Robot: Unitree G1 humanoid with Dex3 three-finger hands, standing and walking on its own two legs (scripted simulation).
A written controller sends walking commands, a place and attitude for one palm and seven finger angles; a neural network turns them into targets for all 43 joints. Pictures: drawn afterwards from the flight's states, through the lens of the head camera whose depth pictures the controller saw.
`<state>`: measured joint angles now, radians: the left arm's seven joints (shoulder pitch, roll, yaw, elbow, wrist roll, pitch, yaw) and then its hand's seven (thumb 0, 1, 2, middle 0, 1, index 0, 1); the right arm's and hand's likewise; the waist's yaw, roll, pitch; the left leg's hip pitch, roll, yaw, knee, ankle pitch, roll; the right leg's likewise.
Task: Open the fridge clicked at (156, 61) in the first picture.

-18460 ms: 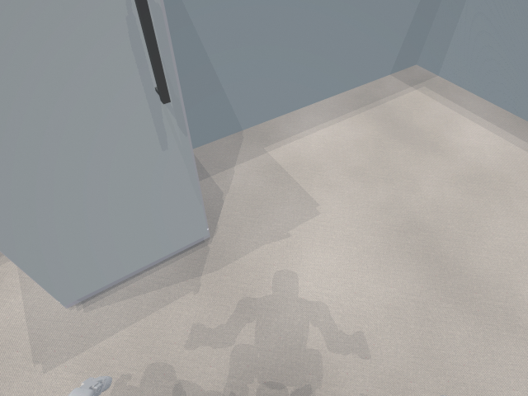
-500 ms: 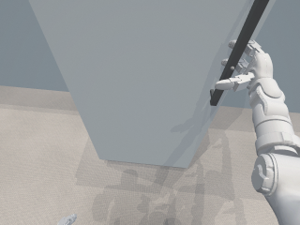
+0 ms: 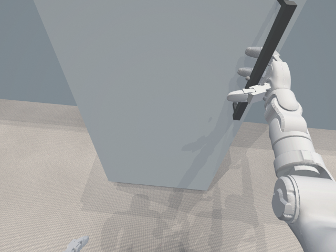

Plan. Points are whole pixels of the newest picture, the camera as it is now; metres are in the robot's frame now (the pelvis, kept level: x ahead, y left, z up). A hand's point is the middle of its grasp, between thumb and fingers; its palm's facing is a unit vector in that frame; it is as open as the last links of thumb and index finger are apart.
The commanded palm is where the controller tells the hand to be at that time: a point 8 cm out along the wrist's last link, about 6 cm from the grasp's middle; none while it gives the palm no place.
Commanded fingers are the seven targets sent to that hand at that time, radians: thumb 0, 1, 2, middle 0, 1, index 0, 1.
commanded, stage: slide the fingers in behind the handle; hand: right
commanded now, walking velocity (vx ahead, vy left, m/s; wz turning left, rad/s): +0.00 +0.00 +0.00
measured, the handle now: (254, 69) +0.53 -0.14 +0.18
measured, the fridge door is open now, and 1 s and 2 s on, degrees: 0 0 0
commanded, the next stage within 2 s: grip the handle and tug to test in 0.38 s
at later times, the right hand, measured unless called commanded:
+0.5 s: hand (247, 78) +0.47 -0.12 +0.19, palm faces -0.02 +1.00 -0.02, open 14.3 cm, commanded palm +0.44 -0.16 +0.19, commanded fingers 0.00 0.41 -0.34 0.31 1.21 0.31 1.21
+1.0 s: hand (248, 78) +0.48 -0.12 +0.19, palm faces -0.03 +1.00 -0.01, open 8.2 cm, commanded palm +0.45 -0.17 +0.19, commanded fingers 0.00 -0.76 -0.84 0.44 1.38 0.44 1.38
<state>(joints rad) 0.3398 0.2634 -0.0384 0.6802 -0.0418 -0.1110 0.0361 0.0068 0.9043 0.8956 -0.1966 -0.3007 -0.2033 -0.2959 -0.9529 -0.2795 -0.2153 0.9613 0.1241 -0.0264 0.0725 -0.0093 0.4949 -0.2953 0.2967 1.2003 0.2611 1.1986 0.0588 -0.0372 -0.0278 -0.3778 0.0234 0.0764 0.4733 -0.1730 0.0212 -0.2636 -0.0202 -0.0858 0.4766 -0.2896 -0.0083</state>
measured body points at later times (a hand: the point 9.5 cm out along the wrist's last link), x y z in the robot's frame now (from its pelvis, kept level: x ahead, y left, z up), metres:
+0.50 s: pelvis +0.01 +0.00 +0.00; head +0.03 +0.02 +0.45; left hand +0.10 +0.25 -0.12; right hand +0.47 -0.17 +0.19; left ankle +0.04 +0.11 -0.74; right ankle -0.03 -0.11 -0.74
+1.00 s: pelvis +0.00 +0.00 +0.00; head +0.03 +0.01 +0.45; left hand +0.08 +0.25 -0.12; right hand +0.47 -0.17 +0.19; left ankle +0.04 +0.11 -0.74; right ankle -0.03 -0.11 -0.74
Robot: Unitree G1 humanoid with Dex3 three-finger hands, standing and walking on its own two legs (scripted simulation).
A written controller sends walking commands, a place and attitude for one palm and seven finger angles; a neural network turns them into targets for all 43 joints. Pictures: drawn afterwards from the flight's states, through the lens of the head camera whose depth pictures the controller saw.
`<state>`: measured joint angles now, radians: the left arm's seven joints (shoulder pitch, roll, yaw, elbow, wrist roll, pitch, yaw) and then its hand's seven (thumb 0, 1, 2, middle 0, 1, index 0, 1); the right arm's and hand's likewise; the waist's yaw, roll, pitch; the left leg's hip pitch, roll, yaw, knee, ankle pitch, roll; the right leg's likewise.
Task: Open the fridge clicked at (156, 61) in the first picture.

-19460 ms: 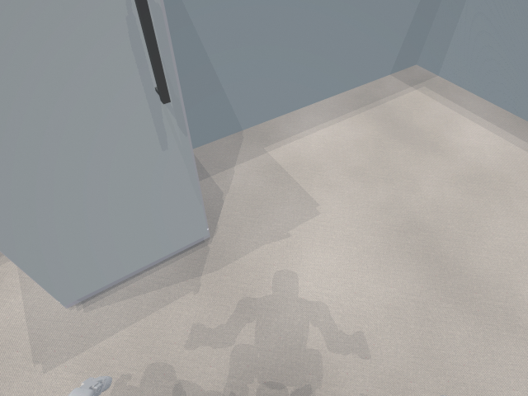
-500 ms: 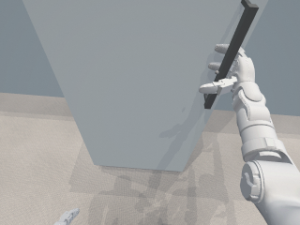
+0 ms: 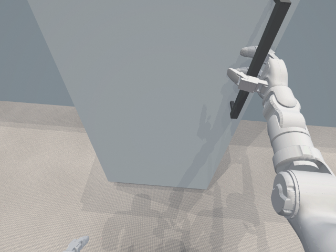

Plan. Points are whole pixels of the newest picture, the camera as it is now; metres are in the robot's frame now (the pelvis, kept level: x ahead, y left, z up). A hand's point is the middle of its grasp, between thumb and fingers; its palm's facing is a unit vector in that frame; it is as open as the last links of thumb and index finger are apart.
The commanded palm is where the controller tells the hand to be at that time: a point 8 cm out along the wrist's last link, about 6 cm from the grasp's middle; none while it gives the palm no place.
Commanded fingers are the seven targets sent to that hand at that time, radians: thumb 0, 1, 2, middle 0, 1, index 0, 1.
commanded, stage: grip the handle and tug to test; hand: right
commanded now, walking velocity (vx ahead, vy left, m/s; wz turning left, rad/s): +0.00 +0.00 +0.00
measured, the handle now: (250, 67) +0.53 -0.14 +0.18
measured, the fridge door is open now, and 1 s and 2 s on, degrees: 0 0 11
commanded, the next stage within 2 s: pull the door a little, standing still in 0.90 s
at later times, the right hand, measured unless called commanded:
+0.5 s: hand (243, 76) +0.48 -0.11 +0.19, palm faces -0.03 +1.00 -0.01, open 5.0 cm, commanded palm +0.45 -0.16 +0.19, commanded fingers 0.00 -0.90 -0.90 0.45 1.40 0.45 1.40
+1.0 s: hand (244, 79) +0.47 -0.11 +0.19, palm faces -0.03 +1.00 +0.00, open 5.5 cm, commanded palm +0.43 -0.16 +0.19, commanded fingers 0.00 -0.90 -0.90 0.45 1.40 0.45 1.40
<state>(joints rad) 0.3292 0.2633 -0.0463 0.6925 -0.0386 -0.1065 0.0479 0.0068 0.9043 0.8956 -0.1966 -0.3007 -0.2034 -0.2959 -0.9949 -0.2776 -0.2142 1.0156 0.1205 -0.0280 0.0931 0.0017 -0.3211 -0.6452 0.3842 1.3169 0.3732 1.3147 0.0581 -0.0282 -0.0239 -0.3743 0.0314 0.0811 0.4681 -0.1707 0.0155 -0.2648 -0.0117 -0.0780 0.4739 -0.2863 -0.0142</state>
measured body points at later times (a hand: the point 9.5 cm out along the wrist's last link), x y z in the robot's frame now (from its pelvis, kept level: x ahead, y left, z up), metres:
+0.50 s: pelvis +0.00 +0.00 +0.00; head +0.03 +0.02 +0.45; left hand +0.05 +0.26 -0.12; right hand +0.48 -0.16 +0.19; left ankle +0.04 +0.11 -0.74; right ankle -0.03 -0.11 -0.74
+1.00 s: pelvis +0.04 +0.00 +0.00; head +0.05 +0.02 +0.45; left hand +0.16 +0.25 -0.11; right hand +0.47 -0.17 +0.19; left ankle +0.04 +0.11 -0.74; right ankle -0.03 -0.11 -0.74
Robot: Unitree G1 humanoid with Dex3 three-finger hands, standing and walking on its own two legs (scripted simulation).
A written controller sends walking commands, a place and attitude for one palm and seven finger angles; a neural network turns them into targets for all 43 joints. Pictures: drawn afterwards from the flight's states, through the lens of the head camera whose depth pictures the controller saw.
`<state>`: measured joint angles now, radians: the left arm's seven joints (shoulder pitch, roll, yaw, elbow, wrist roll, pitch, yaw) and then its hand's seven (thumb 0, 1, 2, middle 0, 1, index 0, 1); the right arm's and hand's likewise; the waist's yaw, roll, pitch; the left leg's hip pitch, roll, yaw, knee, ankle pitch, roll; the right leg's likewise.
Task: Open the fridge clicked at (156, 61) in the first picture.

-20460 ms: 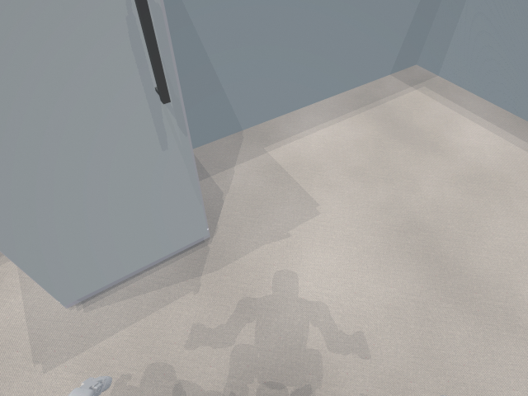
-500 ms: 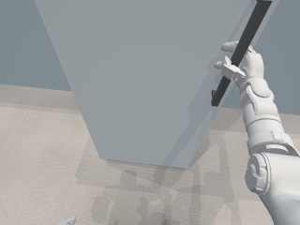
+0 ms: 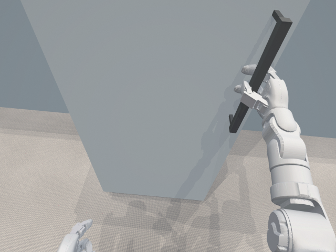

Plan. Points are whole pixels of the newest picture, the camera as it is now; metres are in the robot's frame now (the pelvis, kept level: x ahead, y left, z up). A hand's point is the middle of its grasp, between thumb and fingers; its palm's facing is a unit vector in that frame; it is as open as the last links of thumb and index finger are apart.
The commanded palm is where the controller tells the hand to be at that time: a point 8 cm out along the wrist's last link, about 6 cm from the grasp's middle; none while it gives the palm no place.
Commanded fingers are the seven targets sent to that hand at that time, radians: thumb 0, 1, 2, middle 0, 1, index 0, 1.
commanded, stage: pull the door a little, standing still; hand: right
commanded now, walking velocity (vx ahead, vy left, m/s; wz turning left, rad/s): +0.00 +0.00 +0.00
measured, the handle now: (250, 83) +0.49 -0.15 +0.18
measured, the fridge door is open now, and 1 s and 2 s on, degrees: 0 11 33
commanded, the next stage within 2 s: walk backward, drawing the door open in 0.58 s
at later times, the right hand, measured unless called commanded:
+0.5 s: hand (246, 99) +0.42 -0.13 +0.18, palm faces -0.01 +1.00 -0.01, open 6.1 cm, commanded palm +0.34 -0.18 +0.19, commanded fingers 0.00 -0.90 -0.90 0.45 1.40 0.45 1.40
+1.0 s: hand (248, 128) +0.34 -0.12 +0.17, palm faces +0.05 +0.96 -0.26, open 6.5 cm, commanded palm +0.30 -0.17 +0.18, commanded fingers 0.00 -0.90 -0.90 0.45 1.40 0.45 1.40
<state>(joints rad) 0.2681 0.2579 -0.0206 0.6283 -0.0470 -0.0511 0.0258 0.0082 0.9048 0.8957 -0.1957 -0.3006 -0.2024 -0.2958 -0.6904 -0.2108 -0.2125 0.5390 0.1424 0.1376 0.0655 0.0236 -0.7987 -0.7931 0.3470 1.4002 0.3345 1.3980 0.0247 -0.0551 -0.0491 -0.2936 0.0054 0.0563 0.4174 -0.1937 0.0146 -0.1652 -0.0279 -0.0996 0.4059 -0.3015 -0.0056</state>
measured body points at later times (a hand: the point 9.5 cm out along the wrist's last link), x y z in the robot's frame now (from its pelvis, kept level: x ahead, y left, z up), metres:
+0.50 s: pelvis +0.02 +0.00 +0.00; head +0.02 +0.02 +0.45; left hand +0.16 +0.24 -0.10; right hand +0.41 -0.18 +0.18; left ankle +0.01 +0.11 -0.74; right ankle -0.07 -0.11 -0.74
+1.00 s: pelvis +0.07 +0.00 +0.00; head +0.10 +0.03 +0.45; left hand +0.26 +0.21 -0.10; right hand +0.33 -0.17 +0.19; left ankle +0.07 +0.08 -0.73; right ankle -0.06 -0.13 -0.72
